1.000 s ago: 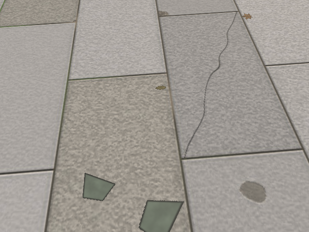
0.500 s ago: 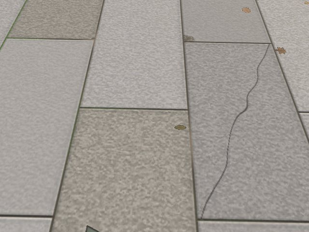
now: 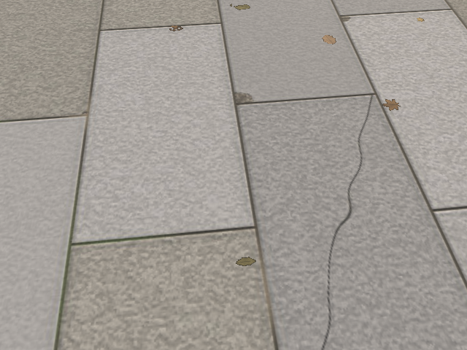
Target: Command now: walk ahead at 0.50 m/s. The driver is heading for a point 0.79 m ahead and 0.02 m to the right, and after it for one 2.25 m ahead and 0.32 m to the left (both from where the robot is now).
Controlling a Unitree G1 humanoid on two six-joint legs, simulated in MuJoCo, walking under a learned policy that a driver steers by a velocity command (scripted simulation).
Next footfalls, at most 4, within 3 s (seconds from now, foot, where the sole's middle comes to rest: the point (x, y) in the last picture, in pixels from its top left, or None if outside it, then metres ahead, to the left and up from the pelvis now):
0.06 right None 0.20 -0.10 -0.77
0.62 left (200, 338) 0.51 0.09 -0.77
1.16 right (254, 239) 0.81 -0.09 -0.77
1.60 left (201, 215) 0.91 0.08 -0.77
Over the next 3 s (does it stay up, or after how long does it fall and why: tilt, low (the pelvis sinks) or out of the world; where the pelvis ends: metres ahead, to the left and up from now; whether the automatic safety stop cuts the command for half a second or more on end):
stays up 1.30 -0.01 0.01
